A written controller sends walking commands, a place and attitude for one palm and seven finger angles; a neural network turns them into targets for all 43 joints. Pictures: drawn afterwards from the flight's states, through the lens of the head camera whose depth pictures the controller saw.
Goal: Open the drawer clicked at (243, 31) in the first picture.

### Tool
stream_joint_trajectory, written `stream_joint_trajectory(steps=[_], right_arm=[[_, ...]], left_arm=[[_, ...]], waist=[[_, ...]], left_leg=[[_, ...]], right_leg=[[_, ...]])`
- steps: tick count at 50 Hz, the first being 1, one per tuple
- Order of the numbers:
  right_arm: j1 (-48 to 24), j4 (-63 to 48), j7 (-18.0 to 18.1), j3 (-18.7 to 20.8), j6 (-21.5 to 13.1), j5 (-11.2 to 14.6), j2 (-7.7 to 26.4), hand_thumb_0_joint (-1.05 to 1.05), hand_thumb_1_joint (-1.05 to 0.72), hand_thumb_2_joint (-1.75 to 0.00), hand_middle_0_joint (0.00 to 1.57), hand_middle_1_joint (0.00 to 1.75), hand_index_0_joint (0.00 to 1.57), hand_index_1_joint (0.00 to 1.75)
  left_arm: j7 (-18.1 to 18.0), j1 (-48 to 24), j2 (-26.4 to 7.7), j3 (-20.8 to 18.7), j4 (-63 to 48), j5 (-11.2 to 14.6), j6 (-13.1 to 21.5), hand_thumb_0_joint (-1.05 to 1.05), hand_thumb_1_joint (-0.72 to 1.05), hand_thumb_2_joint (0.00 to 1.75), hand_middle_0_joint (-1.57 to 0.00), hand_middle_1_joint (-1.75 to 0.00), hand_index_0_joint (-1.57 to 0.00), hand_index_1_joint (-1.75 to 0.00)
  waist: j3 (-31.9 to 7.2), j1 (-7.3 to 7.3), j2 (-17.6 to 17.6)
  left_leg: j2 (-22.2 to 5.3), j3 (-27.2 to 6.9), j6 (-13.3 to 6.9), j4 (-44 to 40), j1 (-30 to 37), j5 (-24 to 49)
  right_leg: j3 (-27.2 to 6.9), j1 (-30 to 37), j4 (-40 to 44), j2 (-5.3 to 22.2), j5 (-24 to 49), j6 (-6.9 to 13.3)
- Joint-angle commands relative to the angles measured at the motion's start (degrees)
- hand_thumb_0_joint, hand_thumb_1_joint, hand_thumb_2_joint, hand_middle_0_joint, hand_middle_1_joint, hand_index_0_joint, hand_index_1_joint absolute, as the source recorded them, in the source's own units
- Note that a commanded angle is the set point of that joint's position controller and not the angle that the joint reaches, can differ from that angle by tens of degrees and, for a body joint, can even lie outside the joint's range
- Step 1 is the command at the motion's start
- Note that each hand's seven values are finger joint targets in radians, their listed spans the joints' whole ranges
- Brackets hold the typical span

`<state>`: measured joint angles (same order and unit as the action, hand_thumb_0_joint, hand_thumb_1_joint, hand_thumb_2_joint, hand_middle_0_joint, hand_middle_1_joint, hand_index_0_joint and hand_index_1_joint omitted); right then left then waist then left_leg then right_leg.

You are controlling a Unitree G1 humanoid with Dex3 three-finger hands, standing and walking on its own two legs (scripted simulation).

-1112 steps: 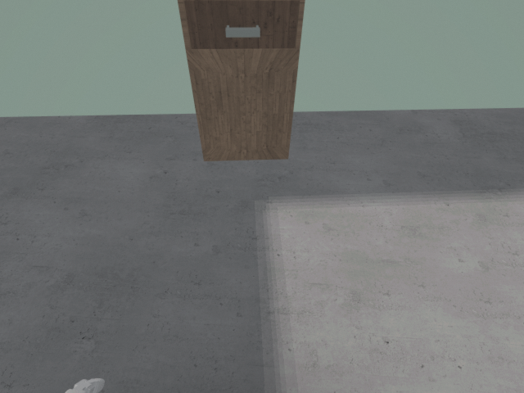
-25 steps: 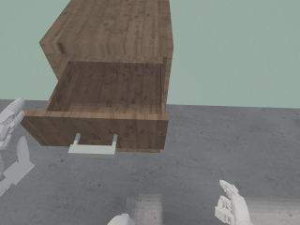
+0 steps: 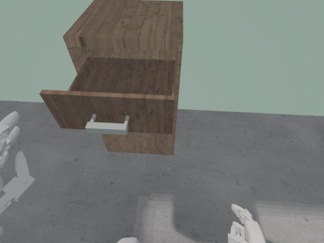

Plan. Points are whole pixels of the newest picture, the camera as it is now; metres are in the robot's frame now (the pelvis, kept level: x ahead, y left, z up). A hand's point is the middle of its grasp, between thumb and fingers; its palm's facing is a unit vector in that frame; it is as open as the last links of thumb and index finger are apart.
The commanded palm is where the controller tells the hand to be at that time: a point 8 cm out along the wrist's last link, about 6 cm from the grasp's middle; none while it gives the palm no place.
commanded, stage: stop stepping back and stand still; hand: left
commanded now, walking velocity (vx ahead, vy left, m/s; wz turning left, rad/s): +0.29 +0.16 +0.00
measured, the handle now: (108, 123) +0.49 +0.22 -0.04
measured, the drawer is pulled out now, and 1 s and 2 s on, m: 0.30 0.30 0.30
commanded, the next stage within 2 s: let the arm hang, fingers relaxed in 0.52 s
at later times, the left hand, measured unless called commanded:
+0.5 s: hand (6, 228) +0.12 +0.24 +0.16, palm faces +0.45 -0.80 -0.41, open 7.4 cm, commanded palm +0.06 +0.28 +0.18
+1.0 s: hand out of the picture -0.05 +0.17 -0.17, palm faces +0.13 -0.97 -0.20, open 6.9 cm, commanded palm none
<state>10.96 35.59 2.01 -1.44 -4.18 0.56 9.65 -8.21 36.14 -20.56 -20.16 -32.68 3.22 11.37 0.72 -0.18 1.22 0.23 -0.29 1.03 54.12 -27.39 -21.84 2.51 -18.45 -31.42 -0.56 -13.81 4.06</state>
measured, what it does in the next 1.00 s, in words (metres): steps on the spot: left foot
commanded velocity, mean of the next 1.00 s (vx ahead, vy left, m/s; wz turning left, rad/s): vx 0.07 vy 0.01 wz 0.00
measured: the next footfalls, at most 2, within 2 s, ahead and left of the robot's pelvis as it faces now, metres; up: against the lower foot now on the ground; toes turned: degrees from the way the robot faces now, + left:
left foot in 0.18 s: -0.01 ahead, +0.12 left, +0.00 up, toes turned +5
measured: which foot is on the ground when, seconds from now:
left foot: up 0.00-0.16, down 0.18-1.00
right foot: down 0.00-1.00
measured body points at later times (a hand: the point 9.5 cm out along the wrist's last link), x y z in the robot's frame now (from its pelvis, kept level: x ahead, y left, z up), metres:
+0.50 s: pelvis -0.06 -0.01 +0.00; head -0.07 -0.01 +0.45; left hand +0.09 +0.28 +0.18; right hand +0.10 -0.24 -0.09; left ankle -0.06 +0.11 -0.72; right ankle +0.02 -0.07 -0.74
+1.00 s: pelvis -0.05 -0.01 +0.00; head -0.03 +0.01 +0.45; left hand -0.06 +0.22 -0.16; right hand -0.05 -0.24 -0.15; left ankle -0.05 +0.11 -0.74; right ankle +0.01 -0.08 -0.74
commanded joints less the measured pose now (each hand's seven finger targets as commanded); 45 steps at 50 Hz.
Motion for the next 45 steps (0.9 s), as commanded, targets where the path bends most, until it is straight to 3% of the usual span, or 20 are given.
stream_joint_trajectory(steps=[1, 4, 6, 9, 11, 15, 17, 19, 20, 22, 25, 27, 29, 30, 31, 33, 36, 38, 41, 45], right_arm=[[-6.01, -9.26, 1.97, 2.83, -2.01, -0.14, 7.76, 0.00, -0.90, -0.90, 0.20, 0.30, 0.20, 0.30], [-5.33, -8.92, 2.00, 2.99, -3.76, -0.09, 8.09, 0.00, -0.90, -0.90, 0.20, 0.30, 0.20, 0.30], [-2.83, -8.84, 1.84, 3.30, -5.17, -0.31, 8.68, 0.00, -0.90, -0.90, 0.20, 0.30, 0.20, 0.30], [-3.27, -10.06, 1.51, 5.09, -6.21, -0.36, 11.41, 0.00, -0.90, -0.90, 0.20, 0.30, 0.20, 0.30], [-3.63, -9.29, 1.37, 4.16, -5.84, -0.14, 8.83, 0.00, -0.90, -0.90, 0.20, 0.30, 0.20, 0.30], [-3.26, -8.04, 1.61, 4.41, -5.83, 0.34, 10.09, 0.00, -0.90, -0.90, 0.20, 0.30, 0.20, 0.30], [-2.83, -7.57, 1.87, 4.59, -5.50, 0.31, 10.06, 0.00, -0.90, -0.90, 0.20, 0.30, 0.20, 0.30], [-1.67, -7.87, 1.48, 5.15, -4.63, 0.36, 9.53, 0.00, -0.90, -0.90, 0.20, 0.30, 0.20, 0.30], [-1.28, -7.57, 1.00, 5.24, -4.12, 0.17, 9.26, 0.00, -0.90, -0.90, 0.20, 0.30, 0.20, 0.30], [-1.43, -7.28, 0.61, 4.44, -3.83, -0.19, 8.37, 0.00, -0.90, -0.90, 0.20, 0.30, 0.20, 0.30], [-2.09, -8.19, 1.59, 3.03, -4.08, -0.89, 8.08, 0.00, -0.90, -0.90, 0.20, 0.30, 0.20, 0.30], [-3.39, -8.98, 1.66, 3.51, -4.70, -0.88, 9.43, 0.00, -0.90, -0.90, 0.20, 0.30, 0.20, 0.30], [-4.03, -9.14, 1.64, 2.91, -4.49, -0.22, 8.08, 0.00, -0.90, -0.90, 0.20, 0.30, 0.20, 0.30], [-4.00, -9.09, 1.65, 2.78, -4.48, -0.15, 8.07, 0.00, -0.90, -0.90, 0.20, 0.30, 0.20, 0.30], [-6.17, 5.57, -2.75, 6.24, -6.00, -1.88, 13.72, 0.00, -0.90, -0.90, 0.20, 0.30, 0.20, 0.30], [2.10, 5.19, -2.07, 4.17, -1.47, -1.11, 5.95, 0.00, -0.90, -0.90, 0.20, 0.30, 0.20, 0.30], [4.66, 5.97, -2.05, 3.41, 3.11, -1.72, 7.27, 0.00, -0.90, -0.90, 0.20, 0.30, 0.20, 0.30], [4.88, 7.48, -2.09, 3.60, 4.56, -2.21, 7.93, 0.00, -0.90, -0.90, 0.20, 0.30, 0.20, 0.30], [5.43, 11.38, -1.81, 2.29, 4.54, -2.14, 6.25, 0.00, -0.90, -0.90, 0.20, 0.30, 0.20, 0.30], [5.84, 15.42, -0.68, 1.90, 3.81, -1.53, 5.77, 0.00, -0.90, -0.90, 0.20, 0.30, 0.20, 0.30]], left_arm=[[-2.09, -0.76, -9.65, -6.51, -6.52, -0.80, 2.69, 0.00, 0.90, 0.90, -0.20, -0.30, -0.20, -0.30], [-2.48, -1.02, -10.13, -5.89, -8.24, -2.21, 3.01, 0.00, 0.90, 0.90, -0.20, -0.30, -0.20, -0.30], [-2.67, -0.57, -10.35, -5.72, -11.03, -2.48, 3.62, 0.00, 0.90, 0.90, -0.20, -0.30, -0.20, -0.30], [-2.22, -0.69, -10.70, -5.92, -13.98, -1.86, 4.86, 0.00, 0.90, 0.90, -0.20, -0.30, -0.20, -0.30], [-2.82, 0.87, -11.47, -8.23, -12.64, -2.67, 3.94, 0.00, 0.90, 0.90, -0.20, -0.30, -0.20, -0.30], [-2.19, -0.27, -9.89, -7.44, -8.15, -1.94, 3.59, 0.00, 0.90, 0.90, -0.20, -0.30, -0.20, -0.30], [-1.80, -2.80, -9.72, -7.36, -5.49, -1.86, 4.03, 0.00, 0.90, 0.90, -0.20, -0.30, -0.20, -0.30], [-1.50, -3.78, -9.14, -5.70, -5.90, -2.14, 4.19, 0.00, 0.90, 0.90, -0.20, -0.30, -0.20, -0.30], [-1.49, -4.88, -8.75, -4.94, -6.61, -2.23, 4.23, 0.00, 0.90, 0.90, -0.20, -0.30, -0.20, -0.30], [-1.70, -5.25, -9.26, -5.10, -8.64, -2.15, 4.50, 0.00, 0.90, 0.90, -0.20, -0.30, -0.20, -0.30], [-2.49, -2.68, -9.17, -4.53, -12.56, -2.26, 4.63, 0.00, 0.90, 0.90, -0.20, -0.30, -0.20, -0.30], [-2.86, -2.49, -9.51, -5.17, -14.42, -2.01, 4.92, 0.00, 0.90, 0.90, -0.20, -0.30, -0.20, -0.30], [-2.89, -1.91, -9.70, -6.44, -12.60, -2.51, 3.91, 0.00, 0.90, 0.90, -0.20, -0.30, -0.20, -0.30], [-2.77, -1.91, -9.41, -6.51, -11.02, -2.61, 3.26, 0.00, 0.90, 0.90, -0.20, -0.30, -0.20, -0.30], [5.37, -9.02, 2.48, 14.68, 36.48, -7.30, -7.19, 0.00, 0.90, 0.90, -0.20, -0.30, -0.20, -0.30], [6.96, -8.61, 5.47, 14.89, 40.95, -5.37, -11.51, 0.00, 0.90, 0.90, -0.20, -0.30, -0.20, -0.30], [7.24, -14.54, 1.54, 14.96, 49.26, -5.55, -12.07, 0.00, 0.90, 0.90, -0.20, -0.30, -0.20, -0.30], [6.68, -18.26, 1.01, 15.21, 56.76, -5.46, -12.52, 0.00, 0.90, 0.90, -0.20, -0.30, -0.20, -0.30], [6.73, -20.35, 1.60, 16.23, 67.59, -4.72, -12.53, 0.00, 0.90, 0.90, -0.20, -0.30, -0.20, -0.30], [6.72, -17.20, 2.85, 16.98, 80.02, -4.21, -11.50, 0.00, 0.90, 0.90, -0.20, -0.30, -0.20, -0.30]], waist=[[-3.68, 1.85, 7.62], [-4.10, 0.85, 7.95], [-5.50, 1.30, 3.28], [-6.35, 0.47, -10.39], [-3.15, 0.89, -16.54], [2.52, 1.12, -7.05], [4.29, 1.48, 1.27], [2.69, 1.83, 9.79], [1.20, 2.02, 11.16], [-2.55, 2.25, 8.07], [-3.23, 2.09, -1.26], [-2.69, 1.15, -8.91], [-1.33, 0.73, -11.34], [0.54, 0.94, -10.34], [4.92, 1.90, -5.80], [-3.68, 1.78, 4.37], [1.46, 1.35, 15.57], [4.01, 1.58, 12.07], [4.63, 1.08, -3.27], [-0.96, -1.00, -7.31]], left_leg=[[0.77, 1.84, -0.97, -4.81, 5.72, -1.03], [1.05, 3.53, -3.58, -22.05, 11.25, -3.16], [0.28, 4.12, -4.89, -35.70, 15.95, 0.48], [-9.63, -5.28, -7.66, -41.31, 16.75, 5.52], [-13.17, -10.43, -9.13, -44.39, 5.89, -11.39], [-10.03, -5.28, -7.70, -36.05, -1.25, -5.88], [-4.58, -2.40, -5.72, -29.43, -2.02, -11.04], [0.86, 2.36, -3.93, -13.63, 2.47, -8.61], [1.21, 2.42, -3.64, -9.05, 3.66, -5.94], [-0.25, 1.08, -3.85, -15.23, 8.54, -4.40], [-1.68, 0.27, -5.24, -34.22, 16.72, -1.57], [-10.42, -11.27, -7.94, -40.10, 11.87, -4.35], [-13.31, -12.36, -8.35, -43.93, 1.04, -17.03], [-12.17, -10.19, -7.89, -42.90, -1.95, -15.94], [-7.23, -7.41, -5.48, -28.04, -0.73, 6.98], [-4.41, -1.96, -3.61, -21.63, 8.47, 11.11], [-0.02, -1.09, -3.26, -17.32, 9.29, 2.18], [0.10, -0.70, -3.32, -18.57, 12.05, 3.82], [-3.53, -4.49, -4.43, -28.27, 11.47, 6.93], [-5.02, -4.78, -4.34, -33.18, 8.81, 4.74]], right_leg=[[-15.62, -2.97, 21.46, 14.80, -18.74, 0.77], [-16.22, 0.60, 21.94, 14.75, -16.61, 0.69], [-13.61, 4.58, 18.33, 11.58, -15.16, -0.87], [-5.62, 6.72, 2.09, 2.20, -5.88, -4.42], [-0.89, 5.94, -6.63, 0.47, -9.75, -4.29], [-2.04, 10.94, 1.07, 1.05, -5.16, -4.18], [-12.03, 7.45, 10.96, 4.53, -14.56, -2.34], [-28.08, 0.41, 24.17, 13.89, -31.45, 0.99], [-30.16, 0.33, 25.74, 16.75, -29.68, 2.45], [-23.49, 1.17, 22.25, 16.55, -21.29, 3.83], [-12.93, -0.64, 14.52, 8.24, -18.15, -0.11], [-6.12, 2.46, 2.80, 1.04, -8.99, -3.30], [-3.37, 8.31, -3.38, 0.04, -6.99, -4.40], [-3.23, 10.08, -2.39, 0.03, -4.30, -4.49], [-3.46, -0.10, -5.10, 3.62, 4.55, -3.32], [-7.10, -0.34, 2.75, 5.89, 8.95, -1.89], [-12.55, -4.44, 13.30, 10.26, -8.68, 0.89], [-14.32, -6.34, 14.64, 9.95, -9.36, 2.41], [-10.90, -3.49, 11.41, 5.12, -9.37, -0.43], [-9.43, 9.94, 11.06, 3.86, 0.85, -0.88]])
